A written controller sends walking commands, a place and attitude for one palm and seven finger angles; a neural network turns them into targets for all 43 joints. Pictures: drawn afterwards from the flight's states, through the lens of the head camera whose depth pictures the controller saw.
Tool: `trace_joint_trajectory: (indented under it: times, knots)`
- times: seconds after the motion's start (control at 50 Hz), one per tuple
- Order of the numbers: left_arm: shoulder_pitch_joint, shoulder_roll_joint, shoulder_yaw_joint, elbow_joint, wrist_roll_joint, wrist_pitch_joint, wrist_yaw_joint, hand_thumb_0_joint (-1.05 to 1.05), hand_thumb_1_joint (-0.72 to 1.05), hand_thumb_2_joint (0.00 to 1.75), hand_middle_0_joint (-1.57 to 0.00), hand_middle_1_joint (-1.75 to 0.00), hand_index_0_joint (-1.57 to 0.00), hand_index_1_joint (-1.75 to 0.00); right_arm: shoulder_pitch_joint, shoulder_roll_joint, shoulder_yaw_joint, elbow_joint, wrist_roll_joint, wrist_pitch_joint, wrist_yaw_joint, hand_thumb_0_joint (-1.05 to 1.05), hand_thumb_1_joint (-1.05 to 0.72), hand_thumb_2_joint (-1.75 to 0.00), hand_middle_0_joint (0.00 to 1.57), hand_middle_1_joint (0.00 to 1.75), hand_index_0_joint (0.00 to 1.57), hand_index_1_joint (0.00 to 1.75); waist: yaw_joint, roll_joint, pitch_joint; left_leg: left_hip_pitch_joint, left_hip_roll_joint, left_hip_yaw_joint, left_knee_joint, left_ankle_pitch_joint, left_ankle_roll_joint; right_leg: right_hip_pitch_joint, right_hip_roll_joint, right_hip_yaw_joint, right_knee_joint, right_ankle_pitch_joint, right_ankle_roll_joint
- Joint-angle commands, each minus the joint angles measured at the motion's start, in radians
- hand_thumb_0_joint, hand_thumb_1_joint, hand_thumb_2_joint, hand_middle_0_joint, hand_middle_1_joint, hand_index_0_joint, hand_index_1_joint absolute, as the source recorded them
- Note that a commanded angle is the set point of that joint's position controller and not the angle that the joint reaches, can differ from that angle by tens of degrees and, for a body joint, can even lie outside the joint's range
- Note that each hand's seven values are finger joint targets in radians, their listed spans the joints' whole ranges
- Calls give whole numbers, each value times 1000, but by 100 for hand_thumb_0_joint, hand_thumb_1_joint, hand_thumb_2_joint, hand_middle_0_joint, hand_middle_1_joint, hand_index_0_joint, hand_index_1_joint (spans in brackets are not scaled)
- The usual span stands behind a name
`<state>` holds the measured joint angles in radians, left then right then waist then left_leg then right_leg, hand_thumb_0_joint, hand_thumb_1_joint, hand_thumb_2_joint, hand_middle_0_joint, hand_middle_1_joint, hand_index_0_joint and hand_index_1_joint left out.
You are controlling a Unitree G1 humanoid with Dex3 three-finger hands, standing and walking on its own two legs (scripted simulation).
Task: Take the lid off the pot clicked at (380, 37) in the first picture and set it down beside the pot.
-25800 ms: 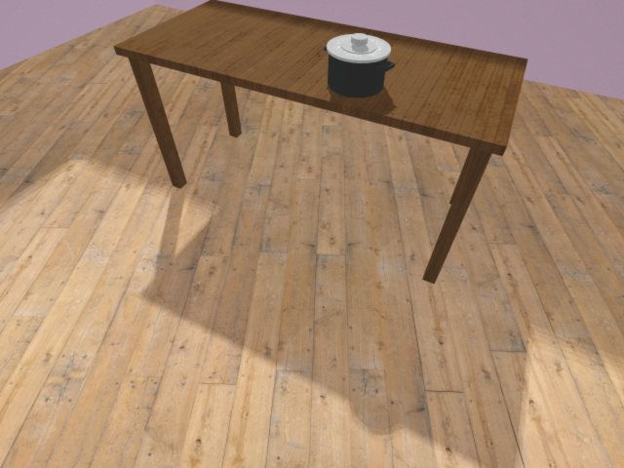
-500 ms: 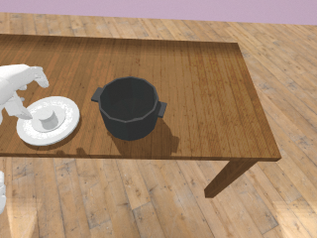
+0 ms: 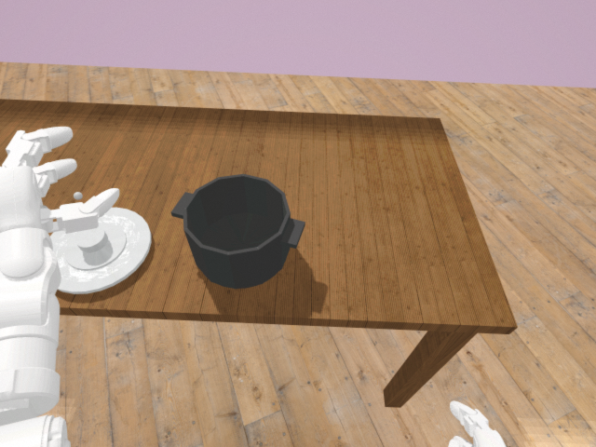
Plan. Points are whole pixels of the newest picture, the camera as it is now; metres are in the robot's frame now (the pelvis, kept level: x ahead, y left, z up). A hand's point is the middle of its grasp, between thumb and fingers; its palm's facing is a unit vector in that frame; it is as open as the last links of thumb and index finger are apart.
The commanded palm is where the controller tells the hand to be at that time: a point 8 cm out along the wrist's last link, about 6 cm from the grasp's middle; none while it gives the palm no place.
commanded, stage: draw the hand back to the body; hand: left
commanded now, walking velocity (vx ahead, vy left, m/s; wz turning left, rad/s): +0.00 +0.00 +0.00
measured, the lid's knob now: (91, 239) +0.46 +0.39 -0.06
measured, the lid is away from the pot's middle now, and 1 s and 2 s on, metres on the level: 0.27 0.27 0.27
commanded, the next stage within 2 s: step back with the hand held close in 1.40 s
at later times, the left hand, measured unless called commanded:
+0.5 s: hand (67, 246) +0.30 +0.27 +0.15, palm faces +0.47 -0.83 -0.30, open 8.2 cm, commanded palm +0.24 +0.30 +0.17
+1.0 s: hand (48, 316) +0.22 +0.25 +0.15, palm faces +0.43 -0.85 -0.32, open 7.4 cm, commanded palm +0.15 +0.28 +0.17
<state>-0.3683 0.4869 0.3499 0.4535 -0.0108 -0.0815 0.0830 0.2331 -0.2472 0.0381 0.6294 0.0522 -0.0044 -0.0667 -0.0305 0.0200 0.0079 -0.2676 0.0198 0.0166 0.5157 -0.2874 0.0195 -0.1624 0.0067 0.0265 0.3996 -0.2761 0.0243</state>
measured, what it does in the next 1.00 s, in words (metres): stands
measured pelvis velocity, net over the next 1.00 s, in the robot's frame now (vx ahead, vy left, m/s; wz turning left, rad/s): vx -0.01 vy -0.01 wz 0.01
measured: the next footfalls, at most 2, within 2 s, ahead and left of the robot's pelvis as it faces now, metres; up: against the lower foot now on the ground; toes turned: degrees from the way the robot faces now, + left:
none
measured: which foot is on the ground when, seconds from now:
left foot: down 0.00-1.00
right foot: down 0.00-1.00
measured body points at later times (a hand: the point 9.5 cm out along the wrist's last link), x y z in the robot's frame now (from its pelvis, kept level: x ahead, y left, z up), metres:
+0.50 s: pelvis +0.00 -0.02 +0.00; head +0.01 -0.04 +0.45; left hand +0.27 +0.31 +0.16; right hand +0.18 -0.26 -0.09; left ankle -0.01 +0.10 -0.74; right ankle -0.04 -0.14 -0.74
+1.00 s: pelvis -0.01 -0.01 +0.00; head -0.02 -0.03 +0.45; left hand +0.19 +0.29 +0.17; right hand +0.18 -0.23 -0.08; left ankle -0.01 +0.10 -0.74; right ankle -0.04 -0.14 -0.74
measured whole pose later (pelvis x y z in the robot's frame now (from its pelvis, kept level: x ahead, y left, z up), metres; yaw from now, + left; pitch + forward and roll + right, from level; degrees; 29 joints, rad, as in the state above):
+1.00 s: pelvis -0.01 -0.01 +0.00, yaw +1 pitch -3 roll -1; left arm 0.31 0.34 0.31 -0.26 -0.09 -0.09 0.09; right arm 0.16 -0.23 0.03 0.65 0.02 -0.09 -0.07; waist 0.04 0.06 0.03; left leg -0.14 0.02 0.01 0.44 -0.25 0.00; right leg -0.04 0.01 0.01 0.36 -0.26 0.01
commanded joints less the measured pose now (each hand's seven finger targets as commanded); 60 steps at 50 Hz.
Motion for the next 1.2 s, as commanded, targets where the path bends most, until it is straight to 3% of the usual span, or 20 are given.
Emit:
trace_joint_trajectory:
  times: [0.0,0.04,0.1,0.18,0.3,0.48,0.52,0.62,0.68,0.7,0.78,0.8,0.84,0.9,0.94,0.98,1.02,1.08,1.14,1.18]
  knots:
    - [-247,262,79,-310,-19,-54,27,0,31,73,-30,-67,-30,-67,-42,-154,-63,-108,1,-64,-6,0,-90,-90,20,30,20,30,17,94,-286,250,24,-8,-40,466,15,24,-1,-69,-8,436,-61]
    - [-204,273,100,-352,-27,-48,31,0,35,75,-29,-64,-29,-64,-50,-158,-69,-105,2,-67,-5,0,-90,-90,20,30,20,30,24,63,-287,247,21,2,-33,447,22,40,-6,-67,-9,463,-58]
    - [-149,216,64,-355,-36,-40,27,0,42,77,-28,-59,-28,-59,-68,-154,-69,-100,4,-68,-8,0,-90,-90,20,30,20,30,17,38,-246,238,9,17,-44,417,27,29,0,-65,-18,463,-52]
    - [-120,262,110,-467,-40,-50,36,0,51,79,-26,-54,-26,-54,-92,-152,-68,-97,2,-81,-8,0,-90,-90,20,30,20,30,28,58,-265,259,5,13,-42,410,29,54,-8,-62,-22,477,-52]
    - [-6,202,95,-493,-57,-47,31,0,65,83,-24,-45,-24,-45,-121,-139,-63,-106,1,-89,-10,0,-90,-90,20,30,20,30,37,37,-213,244,-2,24,-67,356,28,51,-6,-64,-34,442,-47]
    - [134,182,123,-642,-70,-62,31,0,85,89,-21,-33,-21,-33,-162,-122,-59,-119,-6,-112,-10,0,-90,-90,20,30,20,30,52,36,-192,274,1,25,-68,357,29,58,-12,-62,-54,446,-46]
    - [167,139,96,-651,-74,-57,27,0,90,90,-20,-30,-20,-30,-167,-117,-57,-124,-7,-115,-10,0,-90,-90,20,30,20,30,52,44,-178,272,1,25,-77,345,27,46,-11,-66,-55,426,-46]
    - [250,124,105,-738,-77,-66,29,0,90,90,-20,-30,-20,-30,-182,-109,-54,-130,-13,-126,-12,0,-90,-90,20,30,20,30,61,57,-172,279,1,20,-90,320,25,48,-12,-67,-66,384,-47]
    - [313,111,100,-751,-81,-64,27,0,90,90,-20,-30,-20,-30,-190,-111,-55,-127,-14,-128,-10,0,-90,-90,20,30,20,30,59,16,-131,265,4,16,-96,302,25,40,-13,-66,-76,365,-47]
    - [301,97,87,-803,-79,-70,26,0,90,90,-20,-30,-20,-30,-195,-107,-55,-135,-16,-130,-12,0,-90,-90,20,30,20,30,59,42,-162,279,2,19,-101,304,24,46,-10,-65,-76,359,-46]
    - [367,90,82,-855,-81,-72,28,0,90,90,-20,-30,-20,-30,-207,-104,-53,-136,-18,-137,-13,0,-90,-90,20,30,20,30,61,44,-118,272,6,12,-108,268,21,34,-14,-65,-88,313,-47]
    - [379,88,85,-882,-77,-76,30,0,90,90,-20,-30,-20,-30,-207,-101,-52,-139,-23,-141,-14,0,-90,-90,20,30,20,30,66,73,-136,275,3,12,-113,267,22,37,-11,-64,-88,306,-49]
    - [466,62,77,-860,-80,-69,28,0,90,90,-20,-30,-20,-30,-207,-98,-50,-137,-25,-140,-14,0,-90,-90,20,30,20,30,71,37,-117,266,8,9,-113,269,21,36,-12,-68,-89,302,-49]
    - [480,66,75,-957,-75,-80,30,0,90,90,-20,-30,-20,-30,-212,-95,-50,-144,-29,-148,-12,0,-90,-90,20,30,20,30,72,71,-128,268,7,4,-120,262,17,42,-11,-67,-88,289,-51]
    - [583,39,69,-915,-79,-68,27,0,90,90,-20,-30,-20,-30,-209,-94,-51,-142,-30,-146,-11,0,-90,-90,20,30,20,30,78,22,-99,250,12,2,-119,264,17,38,-14,-70,-88,290,-49]
    - [603,63,83,-970,-79,-73,27,0,90,90,-20,-30,-20,-30,-210,-96,-51,-144,-31,-146,-9,0,-90,-90,20,30,20,30,75,15,-92,247,13,-2,-117,263,17,39,-15,-67,-90,290,-50]
    - [625,40,62,-1030,-72,-76,25,0,90,90,-20,-30,-20,-30,-216,-90,-49,-153,-33,-150,-8,0,-90,-90,20,30,20,30,80,72,-111,256,13,0,-117,268,15,39,-15,-67,-88,284,-51]
    - [675,52,70,-1081,-72,-76,29,0,90,90,-20,-30,-20,-30,-216,-90,-49,-154,-34,-156,-8,0,-90,-90,20,30,20,30,78,57,-90,249,16,-10,-119,251,12,32,-15,-66,-90,261,-52]
    - [795,6,51,-1066,-72,-68,26,0,90,90,-20,-30,-20,-30,-215,-82,-50,-157,-37,-152,-8,0,-90,-90,20,30,20,30,84,31,-71,231,18,-5,-115,249,13,21,-16,-71,-90,259,-50]
    - [794,28,57,-1133,-71,-73,27,0,90,90,-20,-30,-20,-30,-216,-83,-50,-161,-36,-152,-7,0,-90,-90,20,30,20,30,78,41,-71,229,19,-9,-115,236,11,23,-17,-67,-90,248,-52]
